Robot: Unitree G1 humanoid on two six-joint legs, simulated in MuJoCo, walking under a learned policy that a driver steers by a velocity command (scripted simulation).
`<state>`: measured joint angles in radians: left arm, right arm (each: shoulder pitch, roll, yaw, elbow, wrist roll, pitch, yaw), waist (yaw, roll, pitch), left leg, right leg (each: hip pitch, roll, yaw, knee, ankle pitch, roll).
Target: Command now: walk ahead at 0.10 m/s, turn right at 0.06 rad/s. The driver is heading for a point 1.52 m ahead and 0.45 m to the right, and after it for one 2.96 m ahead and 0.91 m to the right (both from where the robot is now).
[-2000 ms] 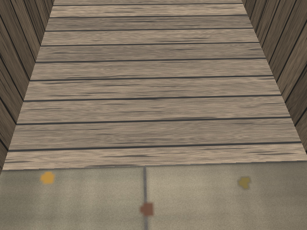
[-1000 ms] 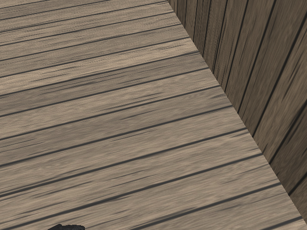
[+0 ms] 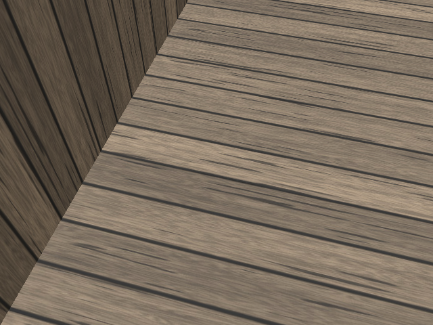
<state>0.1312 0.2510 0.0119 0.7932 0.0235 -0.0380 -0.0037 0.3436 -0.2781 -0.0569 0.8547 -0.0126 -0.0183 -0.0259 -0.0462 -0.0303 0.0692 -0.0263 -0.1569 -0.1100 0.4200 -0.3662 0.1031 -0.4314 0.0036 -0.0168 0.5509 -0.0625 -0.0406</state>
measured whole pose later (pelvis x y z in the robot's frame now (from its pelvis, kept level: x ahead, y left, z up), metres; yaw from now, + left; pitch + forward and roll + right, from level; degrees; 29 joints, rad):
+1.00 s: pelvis +0.00 +0.00 +0.00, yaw -32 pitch +0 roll +0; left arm 0.14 0.27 0.04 0.75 0.01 0.04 -0.02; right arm 0.24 -0.31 -0.06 0.79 -0.02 0.05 -0.02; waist -0.03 0.05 0.07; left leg -0.34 0.07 0.07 0.83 -0.49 -0.01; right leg -0.21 0.06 -0.02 0.52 -0.29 -0.06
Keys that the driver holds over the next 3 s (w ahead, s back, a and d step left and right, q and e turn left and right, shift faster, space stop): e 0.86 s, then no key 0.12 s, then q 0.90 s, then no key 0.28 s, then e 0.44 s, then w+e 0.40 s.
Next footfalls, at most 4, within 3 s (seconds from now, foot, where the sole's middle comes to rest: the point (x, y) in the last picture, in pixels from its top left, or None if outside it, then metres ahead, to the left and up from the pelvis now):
0.48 left None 0.09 0.10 -0.77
0.94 right None -0.02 -0.09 -0.77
1.46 left None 0.06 0.08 -0.77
2.04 right None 0.06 -0.11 -0.77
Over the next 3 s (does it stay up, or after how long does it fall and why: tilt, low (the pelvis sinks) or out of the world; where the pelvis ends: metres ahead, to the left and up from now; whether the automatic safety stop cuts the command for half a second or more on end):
stays up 0.06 -0.09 0.01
